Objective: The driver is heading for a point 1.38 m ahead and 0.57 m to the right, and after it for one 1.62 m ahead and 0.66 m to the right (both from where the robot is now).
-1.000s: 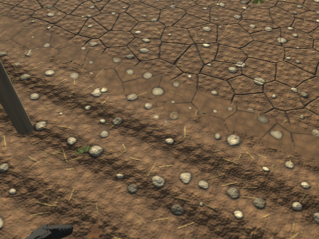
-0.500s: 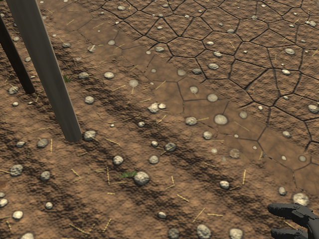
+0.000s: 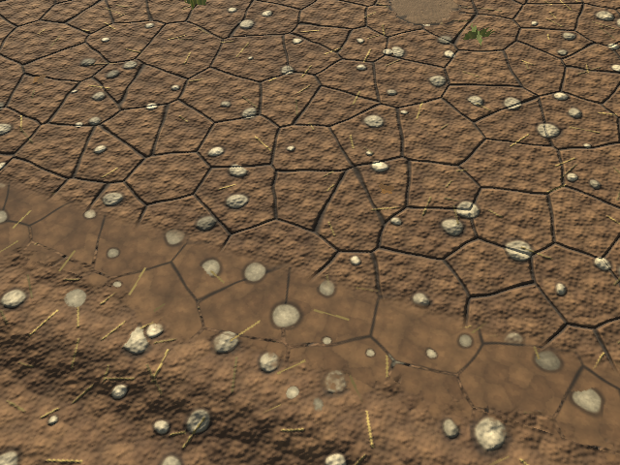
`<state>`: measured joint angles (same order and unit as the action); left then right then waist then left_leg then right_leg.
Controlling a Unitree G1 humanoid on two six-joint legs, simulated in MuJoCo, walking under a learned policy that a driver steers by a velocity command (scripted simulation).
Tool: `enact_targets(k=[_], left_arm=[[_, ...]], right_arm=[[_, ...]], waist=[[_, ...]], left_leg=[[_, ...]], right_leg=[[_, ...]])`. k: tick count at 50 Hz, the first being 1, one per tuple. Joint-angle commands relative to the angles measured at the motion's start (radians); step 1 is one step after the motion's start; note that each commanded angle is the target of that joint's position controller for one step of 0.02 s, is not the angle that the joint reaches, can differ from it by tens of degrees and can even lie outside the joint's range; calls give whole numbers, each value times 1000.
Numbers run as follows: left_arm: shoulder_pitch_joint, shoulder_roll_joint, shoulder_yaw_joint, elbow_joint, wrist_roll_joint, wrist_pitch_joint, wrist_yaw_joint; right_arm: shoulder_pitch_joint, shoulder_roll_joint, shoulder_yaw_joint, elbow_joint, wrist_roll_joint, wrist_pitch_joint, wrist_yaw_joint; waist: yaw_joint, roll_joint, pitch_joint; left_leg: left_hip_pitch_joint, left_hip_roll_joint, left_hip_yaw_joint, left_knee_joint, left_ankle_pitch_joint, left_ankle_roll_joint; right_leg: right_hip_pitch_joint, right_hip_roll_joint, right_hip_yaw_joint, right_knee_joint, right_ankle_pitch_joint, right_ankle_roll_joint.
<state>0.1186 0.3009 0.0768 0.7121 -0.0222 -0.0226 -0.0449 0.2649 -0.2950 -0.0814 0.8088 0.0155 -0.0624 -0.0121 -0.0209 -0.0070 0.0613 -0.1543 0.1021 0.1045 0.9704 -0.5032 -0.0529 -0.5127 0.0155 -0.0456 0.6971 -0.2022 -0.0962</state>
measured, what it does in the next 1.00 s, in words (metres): walks ahead, turning right: left foot, then right foot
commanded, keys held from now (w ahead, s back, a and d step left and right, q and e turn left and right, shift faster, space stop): w+e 0.90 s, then w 0.10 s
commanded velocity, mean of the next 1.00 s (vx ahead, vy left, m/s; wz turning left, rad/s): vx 0.50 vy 0.00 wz -0.58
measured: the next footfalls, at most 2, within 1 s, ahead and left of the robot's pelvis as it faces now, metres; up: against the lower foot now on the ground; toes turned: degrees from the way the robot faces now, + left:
left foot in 0.44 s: +0.44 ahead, +0.09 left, +0.00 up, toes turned -19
right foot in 0.96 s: +0.58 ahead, -0.27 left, +0.00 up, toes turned -37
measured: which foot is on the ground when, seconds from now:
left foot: up 0.00-0.42, down 0.44-0.98, up 1.00-1.00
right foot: down 0.00-0.46, up 0.48-0.94, down 0.96-1.00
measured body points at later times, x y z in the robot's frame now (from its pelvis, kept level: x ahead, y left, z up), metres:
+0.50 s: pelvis +0.29 +0.02 +0.01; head +0.31 +0.01 +0.46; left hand +0.41 +0.29 -0.10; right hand +0.43 -0.28 -0.06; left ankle +0.41 +0.10 -0.71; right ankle +0.11 -0.07 -0.67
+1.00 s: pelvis +0.51 -0.12 +0.00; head +0.55 -0.15 +0.45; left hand +0.84 -0.04 -0.06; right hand +0.37 -0.38 -0.13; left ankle +0.42 +0.10 -0.67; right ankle +0.55 -0.25 -0.71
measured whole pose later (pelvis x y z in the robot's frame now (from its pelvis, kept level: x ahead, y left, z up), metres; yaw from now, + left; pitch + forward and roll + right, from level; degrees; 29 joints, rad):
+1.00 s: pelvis +0.51 -0.12 +0.00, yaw -35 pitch +2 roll +1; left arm 0.08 0.29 0.06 0.57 -0.02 -0.02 -0.04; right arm 0.31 -0.32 -0.07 0.86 0.01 -0.05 0.00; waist -0.06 -0.01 0.07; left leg -0.06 0.10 0.17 0.77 -0.48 -0.03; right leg -0.51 0.02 -0.05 0.64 -0.14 -0.09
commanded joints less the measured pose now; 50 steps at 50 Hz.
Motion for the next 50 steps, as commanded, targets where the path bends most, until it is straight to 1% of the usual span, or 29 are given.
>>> enact_targets(k=[1,2,3,4,7,9,12,16,19,20,21,22,23,24,25,26,27,28,30,32,36,39,43,45,46,47,48,49,50], left_arm=[[259,193,53,-15,0,-36,2],[197,161,43,-22,-1,-39,5],[142,123,30,-36,5,-39,10],[115,110,24,-55,17,-39,16],[134,133,31,-58,12,-45,35],[166,149,36,-48,7,-43,49],[201,149,36,-38,1,-34,60],[258,152,39,-17,-6,-23,65],[255,148,41,-17,-4,-13,70],[243,146,42,-20,-3,-10,70],[224,128,36,-29,-1,-8,68],[213,81,18,-45,7,-11,63],[302,17,-2,-71,5,-16,65],[364,42,-8,-85,-15,-24,65],[308,135,14,-67,-22,-21,64],[219,155,21,-80,-12,-15,63],[176,143,22,-93,-2,-12,60],[161,130,26,-99,2,-8,56],[178,87,20,-101,-8,3,47],[152,64,14,-119,-4,10,46],[86,50,6,-135,-1,4,35],[-16,29,-5,-158,0,-8,14],[-107,31,-7,-202,-4,-9,-9],[-86,59,7,-212,1,-5,-14],[-40,78,19,-207,7,-1,-12],[81,112,41,-180,7,2,-7],[251,164,71,-131,4,8,9],[342,255,87,-106,1,13,31],[317,279,76,-138,1,-6,23]], right_arm=[[-99,-126,-8,-158,31,-76,11],[-104,-116,-7,-145,6,-83,1],[-98,-128,-16,-137,-16,-78,-5],[-82,-130,-20,-133,-20,-67,-2],[-93,-92,-13,-139,-30,-41,0],[-162,-71,-3,-159,-32,-36,0],[-264,-46,10,-181,-24,-42,12],[-351,-64,9,-206,-8,-59,34],[-321,-100,-5,-204,-5,-72,43],[-279,-110,-11,-195,-4,-76,41],[-192,-127,-24,-172,-8,-81,36],[-70,-165,-38,-156,-25,-86,29],[67,-246,-57,-141,-45,-81,21],[106,-230,-56,-113,-26,-69,32],[52,-141,-32,-130,-12,-63,30],[8,-104,-20,-137,-15,-52,25],[-34,-86,-11,-133,-21,-46,23],[-59,-66,-3,-126,-26,-46,21],[-70,-67,-4,-113,-25,-53,19],[-62,-93,-12,-94,-22,-61,18],[-54,-127,-21,-67,-23,-55,14],[-27,-149,-23,-47,-16,-42,9],[25,-186,-33,-17,2,-20,9],[20,-215,-42,-15,14,-7,6],[25,-229,-46,-12,21,-1,3],[20,-232,-44,-10,25,5,0],[26,-201,-29,-9,18,4,-2],[70,-85,10,-43,-31,-6,5],[109,-63,32,-67,-19,-38,18]], waist=[[124,-104,-238],[82,-23,-173],[46,-32,-138],[21,-52,-130],[11,-30,-116],[31,-29,-88],[71,-68,-65],[104,-82,-46],[78,-111,-51],[54,-128,-60],[6,-127,-98],[-54,-87,-210],[-55,117,-373],[-31,353,-415],[-48,212,-270],[-55,127,-169],[-34,87,-97],[-13,99,-64],[8,130,-52],[11,107,-42],[-4,73,-38],[-45,63,-12],[-67,65,23],[-32,90,-5],[3,108,-45],[81,99,-111],[167,64,-196],[142,-159,-289],[93,-244,-467]], left_leg=[[-684,-56,-185,392,23,50],[-636,-10,-187,307,101,59],[-564,15,-190,226,151,57],[-504,26,-195,196,185,53],[-474,9,-170,71,253,15],[-497,-10,-163,-64,361,-10],[-445,-54,-160,-290,535,-20],[-382,-94,-169,-438,583,-6],[-329,-101,-187,-490,487,27],[-276,-105,-178,-503,449,44],[-152,-109,-158,-545,457,69],[72,-18,-227,-520,449,121],[438,205,-551,-530,340,240],[534,331,-907,-642,88,324],[419,301,-824,-677,-46,288],[292,258,-662,-684,15,248],[169,214,-546,-709,132,234],[94,179,-461,-733,217,224],[20,149,-347,-779,306,224],[15,158,-275,-810,388,243],[69,150,-131,-821,531,239],[91,134,-33,-816,566,212],[193,172,20,-782,644,193],[240,181,57,-686,924,174],[246,180,70,-594,1101,167],[216,163,92,-433,1192,151],[67,129,111,-213,1096,119],[-298,33,113,138,387,71],[-523,-119,-90,388,-106,45]], right_leg=[[731,-313,693,-428,-149,-248],[596,-268,581,-413,-54,-209],[484,-233,494,-418,58,-189],[415,-211,457,-438,121,-186],[341,-181,374,-468,274,-196],[328,-159,334,-472,293,-179],[303,-116,300,-461,204,-136],[332,-139,366,-414,130,-119],[399,-166,448,-333,135,-98],[404,-165,464,-299,165,-87],[388,-129,451,-224,223,-64],[316,-74,400,-31,206,-30],[36,53,273,307,-62,41],[-203,61,227,525,-404,67],[-279,-3,246,612,-332,77],[-278,-38,204,619,-251,81],[-251,-68,187,578,-193,85],[-219,-97,187,531,-153,85],[-164,-122,162,489,-117,88],[-191,-132,154,440,-71,100],[-219,-136,136,260,108,112],[-173,-119,77,88,229,100],[-159,-96,21,-36,171,63],[-83,-48,-24,-65,69,24],[6,-10,-48,-71,13,0],[176,32,-62,-123,29,-33],[456,42,-26,-168,101,-70],[796,-200,345,-163,123,-163],[935,-394,860,-337,-37,-332]])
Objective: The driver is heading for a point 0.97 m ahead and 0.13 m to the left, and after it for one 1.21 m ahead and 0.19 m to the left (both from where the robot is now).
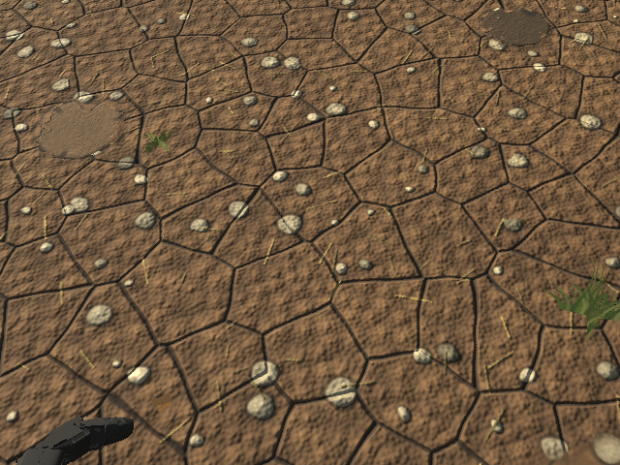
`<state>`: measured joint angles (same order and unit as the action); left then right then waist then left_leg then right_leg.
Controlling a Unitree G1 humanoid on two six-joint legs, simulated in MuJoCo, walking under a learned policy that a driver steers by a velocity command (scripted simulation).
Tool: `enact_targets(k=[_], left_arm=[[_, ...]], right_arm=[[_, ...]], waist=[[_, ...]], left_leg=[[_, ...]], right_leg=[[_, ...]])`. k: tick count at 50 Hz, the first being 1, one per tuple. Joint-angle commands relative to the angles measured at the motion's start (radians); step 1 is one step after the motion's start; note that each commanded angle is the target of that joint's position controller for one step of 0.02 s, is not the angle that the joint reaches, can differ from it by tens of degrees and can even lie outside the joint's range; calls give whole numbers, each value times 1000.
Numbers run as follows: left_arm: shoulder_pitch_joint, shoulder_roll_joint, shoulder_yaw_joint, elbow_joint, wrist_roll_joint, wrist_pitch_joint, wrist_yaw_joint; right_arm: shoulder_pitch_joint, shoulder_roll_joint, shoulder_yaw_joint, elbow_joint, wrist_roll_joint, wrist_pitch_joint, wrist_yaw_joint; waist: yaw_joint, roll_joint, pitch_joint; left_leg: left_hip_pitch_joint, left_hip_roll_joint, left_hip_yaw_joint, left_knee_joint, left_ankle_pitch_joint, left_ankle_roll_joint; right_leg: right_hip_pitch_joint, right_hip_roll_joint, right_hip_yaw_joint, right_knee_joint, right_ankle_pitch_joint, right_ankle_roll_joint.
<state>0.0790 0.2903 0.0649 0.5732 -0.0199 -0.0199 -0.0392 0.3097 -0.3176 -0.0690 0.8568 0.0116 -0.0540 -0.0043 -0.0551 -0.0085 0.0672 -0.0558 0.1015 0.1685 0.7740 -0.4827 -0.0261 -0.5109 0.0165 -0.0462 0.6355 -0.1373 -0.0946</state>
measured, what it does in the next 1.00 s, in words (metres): walks ahead: left foot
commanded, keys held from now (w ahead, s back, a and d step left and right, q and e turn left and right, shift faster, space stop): w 1.00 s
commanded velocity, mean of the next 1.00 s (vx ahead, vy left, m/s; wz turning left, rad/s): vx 0.50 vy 0.00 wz -0.09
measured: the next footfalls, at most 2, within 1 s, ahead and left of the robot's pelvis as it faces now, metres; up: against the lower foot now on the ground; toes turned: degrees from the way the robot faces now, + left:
left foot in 0.48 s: +0.46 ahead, +0.14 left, +0.00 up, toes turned -2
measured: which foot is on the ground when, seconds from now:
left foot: up 0.00-0.46, down 0.48-1.00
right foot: down 0.00-0.50, up 0.52-1.00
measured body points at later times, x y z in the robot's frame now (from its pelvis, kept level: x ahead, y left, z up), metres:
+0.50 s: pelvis +0.29 +0.04 +0.01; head +0.32 +0.04 +0.45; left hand +0.32 +0.33 -0.12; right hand +0.49 -0.21 -0.08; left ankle +0.42 +0.14 -0.72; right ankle +0.11 -0.08 -0.71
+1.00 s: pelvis +0.56 +0.01 +0.02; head +0.59 +0.01 +0.47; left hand +0.80 +0.23 -0.06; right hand +0.54 -0.27 -0.11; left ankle +0.42 +0.14 -0.71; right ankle +0.71 -0.12 -0.70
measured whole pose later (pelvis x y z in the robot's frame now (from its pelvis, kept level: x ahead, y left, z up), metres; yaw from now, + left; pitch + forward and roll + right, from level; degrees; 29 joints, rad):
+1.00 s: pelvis +0.56 +0.01 +0.02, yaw -3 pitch +3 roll +2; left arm 0.05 0.25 0.03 0.69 -0.01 -0.08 -0.04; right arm 0.37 -0.30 -0.05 0.90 0.02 -0.05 0.00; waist -0.09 -0.03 0.01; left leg 0.06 -0.03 0.03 0.26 -0.35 0.01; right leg -0.54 -0.05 0.00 0.51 -0.02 -0.03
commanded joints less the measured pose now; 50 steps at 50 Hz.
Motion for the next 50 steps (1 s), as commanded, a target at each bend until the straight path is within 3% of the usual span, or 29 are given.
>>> enact_targets(k=[1,2,3,4,5,7,11,14,19,22,23,24,25,26,27,28,29,30,31,34,37,42,45,47,49,50], left_arm=[[346,200,63,12,6,-21,8],[304,177,54,22,7,-30,7],[235,150,44,24,7,-35,8],[187,117,32,19,15,-40,9],[161,103,25,14,22,-43,11],[157,110,26,28,20,-57,16],[196,129,29,71,18,-63,33],[233,142,31,101,14,-59,40],[306,161,39,163,3,-47,41],[299,174,45,182,0,-33,49],[280,179,46,181,2,-28,51],[276,161,37,180,8,-22,53],[298,113,14,161,28,-20,57],[450,0,-16,152,17,-41,46],[379,96,-1,165,2,-58,43],[266,147,15,133,-20,-67,39],[203,141,11,116,-15,-71,43],[176,134,14,111,2,-71,46],[196,124,17,115,7,-65,45],[231,79,9,130,10,-43,46],[140,61,2,104,17,-40,48],[-18,30,-11,75,11,-58,30],[-95,35,-12,49,3,-66,15],[-118,46,-10,35,2,-71,3],[-79,69,-1,41,5,-75,-3],[-7,90,10,60,8,-76,-1]], right_arm=[[-47,-143,-10,-123,28,-63,21],[-106,-136,-5,-146,41,-72,25],[-119,-118,-2,-136,21,-73,17],[-109,-123,-7,-127,4,-66,13],[-78,-119,-8,-114,2,-54,15],[-48,-87,-2,-99,-4,-34,14],[-160,-53,9,-129,-15,-24,11],[-255,-29,20,-148,-7,-34,23],[-353,-43,21,-187,2,-46,50],[-303,-70,11,-182,-1,-51,59],[-232,-90,0,-164,-3,-52,56],[-94,-130,-22,-123,-7,-52,47],[73,-197,-39,-95,-16,-50,39],[129,-267,-56,-69,-15,-45,45],[132,-164,-30,-76,7,-46,47],[60,-128,-17,-85,3,-47,42],[-11,-113,-11,-98,-7,-43,39],[-53,-92,-4,-103,-16,-43,39],[-74,-71,4,-106,-27,-47,38],[-74,-77,2,-91,-15,-57,35],[-49,-110,-7,-71,-12,-53,23],[15,-130,-9,-37,1,-38,12],[65,-138,-12,-8,6,-23,10],[73,-147,-17,5,9,-11,6],[60,-160,-23,10,11,-1,1],[37,-167,-25,7,13,3,-2]], waist=[[182,-99,-397],[162,-93,-257],[118,-18,-183],[84,-33,-143],[55,-48,-133],[35,-44,-127],[62,-34,-62],[102,-44,-34],[133,-54,7],[93,-79,-20],[49,-86,-65],[-17,-67,-159],[-71,35,-315],[4,327,-436],[-53,225,-419],[-52,159,-266],[-26,75,-183],[-2,63,-121],[31,89,-113],[62,98,-98],[44,70,-59],[-15,66,-26],[-40,68,-3],[-32,77,4],[3,91,-21],[51,98,-65]], left_leg=[[-715,-60,-248,621,-54,25],[-738,-22,-228,569,22,41],[-696,23,-223,487,96,41],[-636,47,-226,423,142,34],[-578,59,-230,402,176,28],[-545,59,-217,347,215,4],[-613,51,-210,126,420,-31],[-575,15,-189,-76,583,-26],[-592,-20,-194,-227,562,19],[-520,-45,-179,-266,445,65],[-411,-78,-146,-283,425,86],[-209,-96,-128,-282,447,117],[88,67,-309,-242,494,178],[428,282,-807,-356,246,351],[427,268,-915,-467,44,326],[304,242,-763,-484,42,279],[163,205,-653,-498,137,254],[45,176,-577,-521,246,256],[-24,147,-522,-543,326,249],[-101,124,-418,-604,438,269],[-97,116,-349,-644,501,271],[-68,75,-244,-646,510,226],[10,111,-255,-616,508,225],[77,144,-268,-579,552,214],[121,160,-270,-515,674,196],[120,143,-249,-432,827,180]], right_leg=[[878,-366,749,-320,-126,-274],[737,-326,590,-324,-73,-233],[592,-280,480,-332,11,-194],[486,-248,407,-353,115,-180],[419,-227,367,-384,155,-176],[359,-220,312,-430,223,-189],[348,-186,205,-474,247,-166],[355,-165,153,-481,178,-130],[486,-235,183,-434,150,-115],[565,-263,194,-352,304,-83],[567,-241,175,-267,464,-66],[524,-185,133,-93,560,-38],[343,-121,87,207,320,0],[-69,68,86,564,-357,77],[-191,36,209,666,-445,68],[-256,-19,184,676,-359,57],[-231,-71,147,631,-271,54],[-203,-101,137,571,-215,58],[-138,-128,144,533,-174,59],[-96,-143,121,445,-140,84],[-162,-155,110,296,-4,113],[-109,-114,64,8,223,116],[-118,-96,59,-72,216,103],[-127,-87,64,-110,154,80],[-61,-68,52,-137,81,51],[50,-40,25,-160,69,30]])
Keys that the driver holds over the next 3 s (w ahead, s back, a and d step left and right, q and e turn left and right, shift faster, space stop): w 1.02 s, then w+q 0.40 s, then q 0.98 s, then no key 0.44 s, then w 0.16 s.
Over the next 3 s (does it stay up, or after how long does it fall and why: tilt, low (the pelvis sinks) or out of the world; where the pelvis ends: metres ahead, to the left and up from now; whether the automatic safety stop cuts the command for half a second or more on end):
stays up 0.99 0.06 0.02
